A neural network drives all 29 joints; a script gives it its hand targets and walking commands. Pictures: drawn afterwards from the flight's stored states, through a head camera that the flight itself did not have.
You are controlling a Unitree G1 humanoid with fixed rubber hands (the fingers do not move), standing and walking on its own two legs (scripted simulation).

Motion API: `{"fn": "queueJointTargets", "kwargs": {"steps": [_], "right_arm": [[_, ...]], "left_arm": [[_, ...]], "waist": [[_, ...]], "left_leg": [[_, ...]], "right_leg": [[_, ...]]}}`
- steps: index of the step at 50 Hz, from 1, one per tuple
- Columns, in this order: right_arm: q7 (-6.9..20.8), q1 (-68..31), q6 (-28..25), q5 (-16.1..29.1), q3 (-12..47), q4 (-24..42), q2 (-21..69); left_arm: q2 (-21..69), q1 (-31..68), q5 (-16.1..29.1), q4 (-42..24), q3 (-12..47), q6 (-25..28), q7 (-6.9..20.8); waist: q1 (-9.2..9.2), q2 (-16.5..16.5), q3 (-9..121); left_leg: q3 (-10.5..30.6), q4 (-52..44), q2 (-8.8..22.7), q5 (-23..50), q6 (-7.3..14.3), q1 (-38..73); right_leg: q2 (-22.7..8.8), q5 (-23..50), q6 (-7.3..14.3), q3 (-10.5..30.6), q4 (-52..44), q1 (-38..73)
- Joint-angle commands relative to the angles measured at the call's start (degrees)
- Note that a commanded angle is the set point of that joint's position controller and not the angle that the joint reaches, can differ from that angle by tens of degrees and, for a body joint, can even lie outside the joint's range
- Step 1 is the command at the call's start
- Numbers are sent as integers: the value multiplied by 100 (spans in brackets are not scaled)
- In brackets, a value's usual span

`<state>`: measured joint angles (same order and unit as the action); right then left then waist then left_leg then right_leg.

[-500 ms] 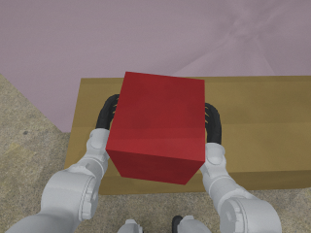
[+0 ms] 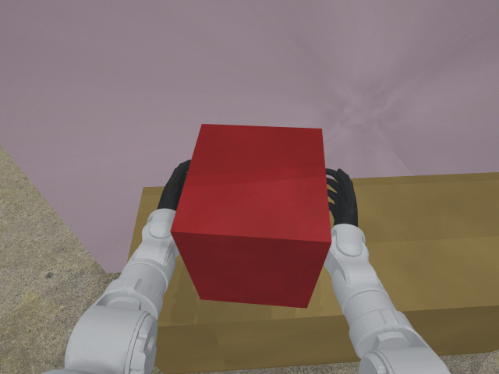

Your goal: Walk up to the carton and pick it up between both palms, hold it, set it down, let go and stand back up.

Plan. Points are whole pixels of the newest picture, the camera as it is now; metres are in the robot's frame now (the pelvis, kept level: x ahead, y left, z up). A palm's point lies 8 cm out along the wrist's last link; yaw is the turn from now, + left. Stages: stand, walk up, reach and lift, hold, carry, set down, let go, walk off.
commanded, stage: reach and lift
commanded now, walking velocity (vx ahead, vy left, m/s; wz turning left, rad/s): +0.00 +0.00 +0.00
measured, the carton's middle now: (256, 220) +0.37 -0.04 +0.02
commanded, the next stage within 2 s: none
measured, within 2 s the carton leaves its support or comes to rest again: neither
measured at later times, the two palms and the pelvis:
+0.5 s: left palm (168, 208) +0.38 +0.11 +0.07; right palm (348, 210) +0.34 -0.18 +0.08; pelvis +0.00 +0.00 +0.01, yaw -1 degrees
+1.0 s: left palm (150, 203) +0.35 +0.12 +0.13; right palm (354, 190) +0.33 -0.17 +0.13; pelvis -0.01 -0.03 +0.01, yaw +1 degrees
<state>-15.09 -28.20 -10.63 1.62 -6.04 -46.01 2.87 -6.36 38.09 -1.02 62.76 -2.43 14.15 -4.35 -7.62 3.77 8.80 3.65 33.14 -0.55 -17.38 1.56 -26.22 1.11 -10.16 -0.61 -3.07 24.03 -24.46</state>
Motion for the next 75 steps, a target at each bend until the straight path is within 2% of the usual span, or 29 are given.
{"fn": "queueJointTargets", "kwargs": {"steps": [1, 2, 4, 6, 8, 11, 17, 22, 25, 29, 31, 35, 39, 41, 44, 47, 52, 58, 60, 63, 65, 70, 72, 75], "right_arm": [[865, -3471, -56, -450, 2290, 554, 4502], [900, -3558, -97, -497, 2164, 463, 4454], [926, -3550, -170, -650, 1918, 251, 4410], [961, -3671, -279, -772, 1743, 234, 4409], [996, -3740, -373, -792, 1729, 255, 4439], [1065, -3834, -331, -748, 1837, 393, 4399], [1106, -3878, 104, -305, 2484, 1281, 4526], [1023, -3629, 758, 193, 3094, 2266, 4463], [971, -3518, 1140, 486, 3302, 2813, 4270], [890, -3385, 1516, 649, 3340, 3280, 3951], [848, -3441, 1635, 593, 3235, 3400, 3863], [791, -3319, 1734, 607, 3170, 3498, 3724], [785, -3400, 1815, 619, 3097, 3542, 3587], [777, -3389, 1881, 598, 3009, 3484, 3511], [804, -3560, 1883, 667, 3004, 3659, 3450], [858, -3823, 1907, 660, 2913, 3689, 3349], [956, -4044, 1960, 724, 2811, 3602, 3242], [1096, -4588, 1960, 663, 2554, 3398, 3130], [1128, -4740, 1918, 661, 2516, 3421, 3124], [1127, -4812, 1931, 616, 2428, 3220, 3127], [1133, -4847, 1934, 551, 2288, 3040, 3141], [1055, -4827, 1912, 678, 2446, 3200, 3144], [1037, -4722, 1965, 676, 2423, 3091, 3104], [1050, -4814, 1928, 729, 2493, 3275, 3126]], "left_arm": [[4585, 3640, -594, -1231, 1368, 436, 1017], [4620, 3612, -638, -1075, 1257, 399, 1045], [4606, 3588, -696, -840, 1047, 376, 1111], [4687, 3614, -734, -751, 976, 376, 1135], [4806, 3783, -680, -948, 1110, 426, 1093], [4939, 3749, -625, -1074, 1256, 358, 987], [5291, 3708, -275, -2219, 1989, 8, 702], [5317, 3379, -40, -3630, 2548, -713, 499], [5209, 3043, -56, -4328, 2659, -1329, 461], [4869, 2568, -94, -4796, 2575, -2045, 608], [4701, 2478, -152, -4809, 2409, -2278, 742], [4525, 2221, -329, -5085, 2266, -2613, 927], [4428, 2208, -358, -5334, 2248, -2954, 1049], [4386, 2180, -402, -5317, 2185, -3126, 1104], [4470, 2254, -383, -5586, 2303, -3318, 1116], [4464, 2330, -424, -5528, 2251, -3501, 1120], [4535, 2455, -449, -5664, 2286, -3769, 1043], [4458, 2698, -572, -5412, 1993, -4004, 1004], [4496, 2730, -566, -5393, 1980, -4058, 983], [4386, 2716, -668, -5235, 1728, -4130, 1025], [4336, 2892, -688, -5208, 1642, -4146, 1062], [4327, 2781, -675, -5317, 1670, -4152, 1116], [4293, 2764, -719, -5328, 1632, -4175, 1133], [4328, 2861, -614, -5544, 1794, -4173, 1108]], "waist": [[-11, 137, 2413], [60, 160, 2295], [43, 3, 2080], [63, -6, 2111], [35, 96, 2295], [86, 103, 2279], [143, 220, 2916], [177, 69, 3139], [289, 60, 3024], [352, -146, 2671], [329, -326, 2439], [320, -233, 2305], [258, -275, 1951], [213, -312, 1694], [180, -169, 1692], [208, -191, 1572], [211, -70, 1518], [367, -168, 1381], [380, -150, 1553], [406, -315, 1412], [359, -321, 1370], [291, -283, 1637], [265, -297, 1444], [252, -282, 1633]], "left_leg": [[209, -644, 13, 2625, -482, 1560], [178, -716, 37, 2616, -489, 1578], [93, -836, 52, 2513, -471, 1600], [28, -899, 67, 2568, -508, 1637], [29, -892, 95, 2861, -616, 1772], [27, -903, 115, 2914, -641, 1897], [146, -826, 112, 3113, -675, 2031], [236, -759, 42, 3319, -623, 2099], [236, -762, -18, 3436, -609, 2144], [180, -872, -111, 3274, -532, 2154], [133, -1029, -174, 2857, -446, 1969], [54, -1143, -233, 2780, -446, 1925], [-1, -1280, -245, 2506, -447, 1963], [-28, -1376, -253, 2253, -429, 1897], [-34, -1387, -237, 2301, -481, 2011], [-70, -1451, -217, 1985, -445, 2069], [-76, -1486, -172, 1873, -460, 2220], [-171, -1653, -148, 1276, -338, 2172], [-195, -1623, -140, 1349, -333, 2230], [-267, -1686, -178, 1155, -239, 2108], [-293, -1739, -194, 1003, -220, 2051], [-285, -1555, -238, 1619, -283, 2223], [-277, -1590, -232, 1579, -296, 2198], [-251, -1539, -211, 1753, -329, 2276]], "right_leg": [[48, 1735, 126, 191, -303, 1687], [49, 1670, 152, 176, -350, 1706], [49, 1625, 141, 146, -466, 1851], [66, 1630, 151, 126, -539, 1933], [116, 1694, 170, 95, -565, 1962], [162, 1407, 224, 95, -674, 1878], [223, 1331, 244, 176, -629, 1747], [274, 1651, 181, 269, -519, 1904], [280, 1861, 137, 295, -502, 2046], [239, 2240, 4, 297, -493, 2429], [182, 2417, -95, 311, -493, 2713], [124, 3002, -183, 306, -422, 3200], [110, 2925, -219, 245, -487, 3333], [96, 2777, -238, 227, -534, 3377], [124, 2646, -215, 167, -563, 3338], [132, 2142, -185, 104, -665, 3191], [148, 1759, -123, 45, -727, 3059], [141, 999, -69, -19, -830, 2939], [147, 1041, -59, -31, -820, 2988], [105, 1027, -100, -7, -849, 3112], [74, 951, -125, -11, -847, 3145], [100, 1693, -181, -9, -756, 3459], [116, 1579, -182, -33, -774, 3422], [141, 1598, -156, -57, -755, 3403]]}}
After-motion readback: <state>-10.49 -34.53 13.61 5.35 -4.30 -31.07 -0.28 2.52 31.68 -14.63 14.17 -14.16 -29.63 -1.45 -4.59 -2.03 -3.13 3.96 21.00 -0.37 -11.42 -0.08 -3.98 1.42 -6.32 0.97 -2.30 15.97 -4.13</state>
